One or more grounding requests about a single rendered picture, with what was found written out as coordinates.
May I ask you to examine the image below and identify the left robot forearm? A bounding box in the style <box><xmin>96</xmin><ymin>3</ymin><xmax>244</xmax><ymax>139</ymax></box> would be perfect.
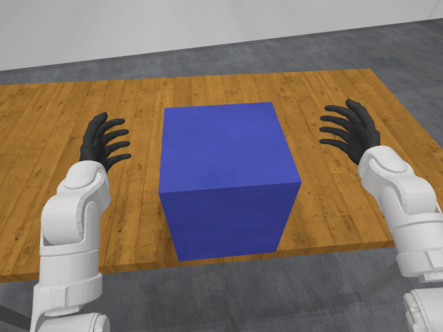
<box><xmin>30</xmin><ymin>160</ymin><xmax>111</xmax><ymax>332</ymax></box>

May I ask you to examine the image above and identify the right robot forearm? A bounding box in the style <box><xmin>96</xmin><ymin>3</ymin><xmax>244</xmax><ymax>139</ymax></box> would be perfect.
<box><xmin>357</xmin><ymin>145</ymin><xmax>443</xmax><ymax>283</ymax></box>

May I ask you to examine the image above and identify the table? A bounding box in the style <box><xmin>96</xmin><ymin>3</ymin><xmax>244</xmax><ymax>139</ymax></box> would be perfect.
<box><xmin>0</xmin><ymin>68</ymin><xmax>443</xmax><ymax>332</ymax></box>

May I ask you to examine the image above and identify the robot right upper arm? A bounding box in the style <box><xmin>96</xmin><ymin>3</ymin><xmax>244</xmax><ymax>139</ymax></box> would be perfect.
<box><xmin>404</xmin><ymin>288</ymin><xmax>443</xmax><ymax>332</ymax></box>

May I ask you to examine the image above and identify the right robot hand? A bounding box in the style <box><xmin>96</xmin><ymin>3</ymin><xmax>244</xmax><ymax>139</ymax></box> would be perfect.
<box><xmin>319</xmin><ymin>99</ymin><xmax>381</xmax><ymax>165</ymax></box>

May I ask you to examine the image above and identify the left robot hand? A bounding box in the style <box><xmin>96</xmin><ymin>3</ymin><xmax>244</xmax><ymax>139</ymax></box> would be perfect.
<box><xmin>79</xmin><ymin>112</ymin><xmax>132</xmax><ymax>174</ymax></box>

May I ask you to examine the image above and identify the robot left upper arm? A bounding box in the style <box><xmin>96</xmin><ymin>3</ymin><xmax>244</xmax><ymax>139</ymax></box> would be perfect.
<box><xmin>38</xmin><ymin>313</ymin><xmax>110</xmax><ymax>332</ymax></box>

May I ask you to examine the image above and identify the carton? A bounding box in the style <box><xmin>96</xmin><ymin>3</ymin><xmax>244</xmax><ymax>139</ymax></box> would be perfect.
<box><xmin>159</xmin><ymin>102</ymin><xmax>302</xmax><ymax>261</ymax></box>

